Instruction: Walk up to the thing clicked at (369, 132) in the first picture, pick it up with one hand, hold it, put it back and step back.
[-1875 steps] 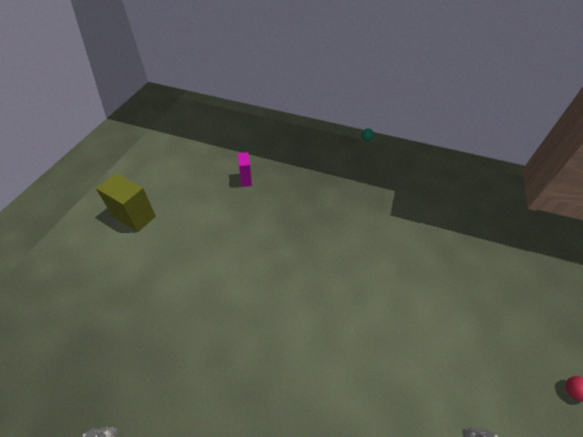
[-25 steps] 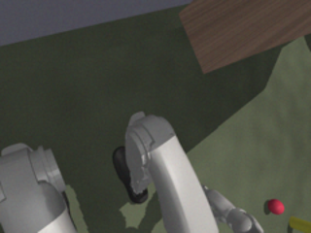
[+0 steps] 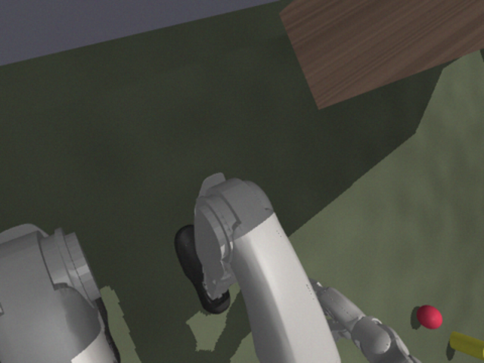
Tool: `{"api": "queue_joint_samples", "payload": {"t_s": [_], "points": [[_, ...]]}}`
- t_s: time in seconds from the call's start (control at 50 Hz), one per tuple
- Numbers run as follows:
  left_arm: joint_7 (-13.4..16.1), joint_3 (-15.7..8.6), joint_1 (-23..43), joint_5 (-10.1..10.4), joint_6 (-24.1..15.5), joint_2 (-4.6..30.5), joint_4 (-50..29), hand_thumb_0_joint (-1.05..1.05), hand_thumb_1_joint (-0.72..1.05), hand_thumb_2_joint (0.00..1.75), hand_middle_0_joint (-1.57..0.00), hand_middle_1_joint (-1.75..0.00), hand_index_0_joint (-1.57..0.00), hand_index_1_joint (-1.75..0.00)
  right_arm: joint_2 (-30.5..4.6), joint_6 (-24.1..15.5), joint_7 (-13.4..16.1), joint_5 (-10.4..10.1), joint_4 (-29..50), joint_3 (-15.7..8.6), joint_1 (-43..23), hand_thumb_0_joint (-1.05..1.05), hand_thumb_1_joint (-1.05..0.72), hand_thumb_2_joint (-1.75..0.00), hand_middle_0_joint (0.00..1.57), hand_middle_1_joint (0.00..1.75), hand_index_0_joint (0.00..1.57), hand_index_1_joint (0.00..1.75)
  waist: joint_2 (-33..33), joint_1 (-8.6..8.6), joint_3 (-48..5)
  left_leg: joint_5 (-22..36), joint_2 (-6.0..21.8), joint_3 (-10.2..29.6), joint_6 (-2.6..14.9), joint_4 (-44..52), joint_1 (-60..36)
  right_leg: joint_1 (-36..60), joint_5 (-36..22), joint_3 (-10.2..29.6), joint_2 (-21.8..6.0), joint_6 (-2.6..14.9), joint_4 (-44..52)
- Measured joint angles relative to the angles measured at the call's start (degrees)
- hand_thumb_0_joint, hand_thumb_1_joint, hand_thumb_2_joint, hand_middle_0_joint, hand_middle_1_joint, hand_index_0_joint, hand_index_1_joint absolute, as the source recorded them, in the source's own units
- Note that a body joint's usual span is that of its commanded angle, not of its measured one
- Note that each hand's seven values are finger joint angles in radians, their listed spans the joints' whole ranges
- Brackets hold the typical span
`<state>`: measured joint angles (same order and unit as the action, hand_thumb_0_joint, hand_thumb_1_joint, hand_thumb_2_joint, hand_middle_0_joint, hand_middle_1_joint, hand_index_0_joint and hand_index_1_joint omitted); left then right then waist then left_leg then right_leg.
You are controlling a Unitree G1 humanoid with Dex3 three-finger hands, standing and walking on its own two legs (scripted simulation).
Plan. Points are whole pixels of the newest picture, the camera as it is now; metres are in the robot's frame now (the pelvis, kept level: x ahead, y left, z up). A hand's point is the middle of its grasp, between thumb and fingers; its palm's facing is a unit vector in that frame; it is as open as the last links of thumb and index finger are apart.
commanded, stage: withdraw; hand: left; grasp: from above
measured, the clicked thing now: out of the picture +0.43 +0.35 -0.27
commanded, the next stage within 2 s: home in 0.98 s
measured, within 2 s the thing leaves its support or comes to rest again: neither
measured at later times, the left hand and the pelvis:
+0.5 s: hand out of the picture +0.42 +0.35 -0.14, palm faces -0.29 -0.08 -0.95, open 13.9 cm; pelvis +0.00 +0.00 +0.02, yaw +4 degrees
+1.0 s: hand out of the picture +0.40 +0.34 -0.13, palm faces -0.50 -0.13 -0.85, open 14.0 cm; pelvis -0.01 -0.01 +0.04, yaw +8 degrees
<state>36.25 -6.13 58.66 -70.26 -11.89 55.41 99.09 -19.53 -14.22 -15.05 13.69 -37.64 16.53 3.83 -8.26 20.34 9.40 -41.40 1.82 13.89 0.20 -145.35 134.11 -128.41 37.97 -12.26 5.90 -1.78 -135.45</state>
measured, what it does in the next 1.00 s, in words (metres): stands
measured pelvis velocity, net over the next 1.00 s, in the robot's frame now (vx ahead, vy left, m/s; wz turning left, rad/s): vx -0.01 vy -0.01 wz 0.13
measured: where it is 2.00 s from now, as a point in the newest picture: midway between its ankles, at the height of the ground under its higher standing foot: (157, 312)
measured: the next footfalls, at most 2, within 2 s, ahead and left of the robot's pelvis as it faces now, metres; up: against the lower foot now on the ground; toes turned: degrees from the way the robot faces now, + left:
none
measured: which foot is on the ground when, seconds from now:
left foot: down 0.00-1.00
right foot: down 0.00-1.00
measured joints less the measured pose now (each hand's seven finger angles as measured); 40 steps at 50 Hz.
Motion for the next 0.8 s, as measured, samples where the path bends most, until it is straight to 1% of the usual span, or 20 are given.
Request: {"api": "queue_joint_samples", "payload": {"t_s": [0.04,0.18,0.22,0.26,0.32,0.38,0.42,0.46,0.52,0.56,0.6,0.64,0.68,0.74,0.8], "points": [[-0.2,0.0,0.0,0.0,-0.2,0.0,-0.5,0.00,-0.45,0.92,-0.08,-1.07,-0.11,-1.04,0.0,0.1,0.1,0.0,-0.1,0.0,0.1,0.00,-0.90,-0.90,0.20,0.30,0.20,0.30,0.0,-0.09,0.0,0.0,-0.1,0.1,-0.05,0.0,0.0,0.1,0.1,-0.1,-0.1,0.03,0.0],[-0.8,-1.3,-0.8,-1.0,-0.6,0.3,-1.5,0.00,-0.46,0.94,-0.08,-1.05,-0.11,-1.03,0.0,0.8,0.0,0.0,-0.6,-0.4,0.7,0.00,-0.90,-0.90,0.20,0.30,0.20,0.30,0.2,-0.16,-0.7,-0.2,-0.5,0.3,-0.25,-0.2,-0.1,0.4,0.5,-0.3,-0.4,0.19,-0.2],[-1.3,-1.4,-1.3,-1.1,-0.5,0.3,-2.7,0.00,-0.46,0.94,-0.08,-1.04,-0.11,-1.02,0.1,1.1,-0.1,0.0,-0.6,-0.6,1.1,0.00,-0.90,-0.90,0.20,0.30,0.20,0.30,0.4,-0.41,-1.0,-0.1,-0.5,0.3,-0.26,-0.2,-0.1,0.4,0.5,-0.3,-0.4,0.22,-0.2],[-2.6,-1.0,-1.9,-0.9,-0.4,-0.4,-4.6,0.00,-0.47,0.95,-0.10,-1.04,-0.10,-1.01,0.1,1.4,-0.1,-0.2,-0.8,-1.1,1.5,0.00,-0.90,-0.90,0.20,0.30,0.20,0.30,0.8,-1.00,-1.7,-0.1,-0.5,0.2,-0.23,-0.1,0.0,0.3,0.5,-0.2,-0.4,0.21,-0.1],[-4.1,-1.2,-4.7,-0.7,-0.1,-3.0,-9.9,0.00,-0.48,0.96,-0.13,-1.03,-0.10,-1.00,0.4,1.9,-0.2,-0.7,-1.5,-2.4,2.4,0.00,-0.90,-0.90,0.20,0.30,0.20,0.30,2.1,-2.25,-3.4,0.1,-0.6,-0.2,-0.22,0.5,0.3,0.1,0.6,0.1,-0.6,0.29,0.2],[-5.4,-1.4,-8.6,-0.3,0.5,-6.3,-16.9,0.00,-0.49,0.97,-0.16,-1.03,-0.10,-1.00,1.1,2.9,-0.6,-1.9,-2.0,-4.4,3.5,0.00,-0.91,-0.90,0.20,0.30,0.20,0.30,3.8,-3.81,-6.3,0.2,-0.8,-1.0,-0.24,1.5,0.5,0.0,1.0,0.7,-1.0,0.54,0.6],[-6.4,-0.6,-11.0,0.4,1.6,-8.9,-21.7,0.00,-0.49,0.97,-0.18,-1.03,-0.10,-0.99,1.7,3.9,-0.6,-3.0,-2.4,-6.2,4.3,0.00,-0.91,-0.90,0.20,0.30,0.20,0.30,5.1,-5.00,-8.9,0.3,-1.0,-1.8,-0.27,2.4,0.4,-0.2,1.3,1.4,-1.3,0.76,0.9],[-7.3,0.8,-12.4,1.2,3.1,-11.3,-25.2,0.00,-0.49,0.97,-0.18,-1.03,-0.11,-0.99,2.3,5.0,-0.3,-4.4,-2.9,-7.9,4.6,0.00,-0.91,-0.90,0.20,0.30,0.20,0.30,6.2,-6.25,-11.4,0.4,-1.0,-2.8,-0.20,3.8,0.0,0.0,1.5,2.1,-1.5,0.85,1.5],[-9.0,3.2,-12.3,2.9,6.0,-13.7,-27.0,0.00,-0.50,0.98,-0.17,-1.02,-0.11,-0.99,3.0,6.6,0.6,-6.1,-3.5,-9.9,3.8,0.00,-0.91,-0.90,0.20,0.30,0.20,0.30,7.8,-7.78,-14.1,0.9,-0.8,-4.3,0.05,6.4,-1.5,0.9,1.4,3.5,-1.7,0.89,3.2],[-10.9,4.6,-11.1,4.5,7.9,-14.7,-26.6,0.00,-0.50,0.99,-0.16,-1.01,-0.11,-1.00,3.4,7.5,1.5,-6.9,-3.4,-11.0,3.0,0.00,-0.91,-0.90,0.20,0.30,0.20,0.30,8.6,-8.54,-15.1,1.4,-0.6,-5.3,0.23,8.5,-2.9,1.9,1.0,4.4,-1.7,0.91,4.7],[-13.7,5.9,-9.6,6.4,9.4,-15.4,-25.8,0.00,-0.51,0.99,-0.14,-1.01,-0.11,-1.00,3.6,8.2,2.3,-7.6,-2.9,-11.9,2.5,0.00,-0.91,-0.90,0.20,0.30,0.20,0.30,9.3,-9.10,-15.7,2.1,-0.5,-6.2,0.39,10.7,-4.4,3.1,0.5,5.2,-1.8,0.91,6.4],[-17.0,7.4,-8.0,8.0,10.1,-15.8,-24.6,0.00,-0.51,1.00,-0.12,-1.01,-0.10,-1.00,3.5,8.9,3.1,-8.0,-2.4,-12.4,2.3,0.00,-0.91,-0.90,0.20,0.30,0.20,0.30,9.8,-9.43,-15.9,2.7,-0.5,-7.0,0.51,12.7,-5.8,4.2,0.1,5.9,-1.9,0.91,7.8],[-20.5,8.7,-6.8,9.0,10.0,-16.1,-23.5,0.00,-0.52,1.00,-0.11,-1.01,-0.10,-1.01,3.2,9.6,4.1,-8.5,-1.9,-12.5,2.5,0.00,-0.91,-0.90,0.20,0.30,0.20,0.30,10.1,-9.64,-16.0,3.2,-0.5,-7.6,0.58,14.3,-7.0,5.3,-0.1,6.5,-2.0,0.91,9.0],[-24.7,9.9,-5.5,9.3,8.7,-16.4,-22.8,0.00,-0.52,1.01,-0.10,-1.01,-0.09,-1.01,2.6,10.7,5.7,-9.2,-1.3,-12.3,3.3,0.00,-0.91,-0.90,0.20,0.30,0.20,0.30,9.8,-9.72,-15.5,3.8,-0.7,-8.0,0.49,15.9,-8.4,6.5,-0.4,6.9,-2.3,1.04,10.2],[-26.8,10.2,-4.6,8.2,5.9,-16.1,-22.2,0.00,-0.51,1.01,-0.09,-1.01,-0.09,-1.02,2.0,11.6,7.2,-9.4,-1.0,-11.7,4.3,0.00,-0.90,-0.90,0.20,0.30,0.20,0.30,9.0,-9.43,-14.7,4.4,-1.0,-8.0,0.24,16.6,-8.5,6.7,-0.8,6.9,-2.6,1.32,10.6]]}}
